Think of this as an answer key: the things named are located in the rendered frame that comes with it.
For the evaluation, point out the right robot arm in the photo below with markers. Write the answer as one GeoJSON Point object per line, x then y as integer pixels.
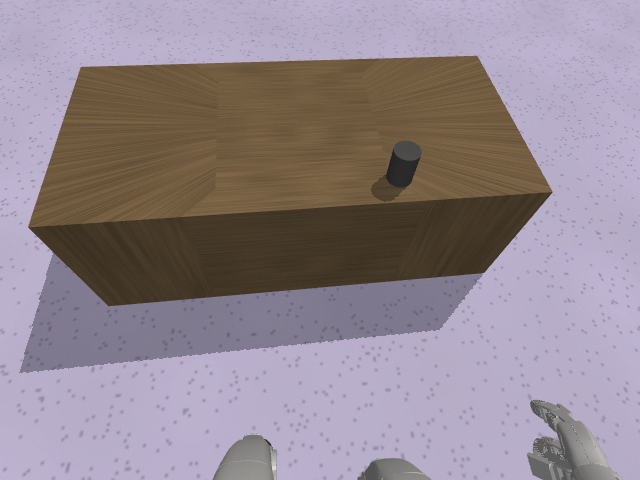
{"type": "Point", "coordinates": [594, 472]}

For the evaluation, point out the right robot hand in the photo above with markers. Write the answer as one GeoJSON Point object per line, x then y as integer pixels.
{"type": "Point", "coordinates": [555, 459]}

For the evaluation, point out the can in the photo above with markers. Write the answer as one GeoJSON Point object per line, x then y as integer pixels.
{"type": "Point", "coordinates": [403, 163]}

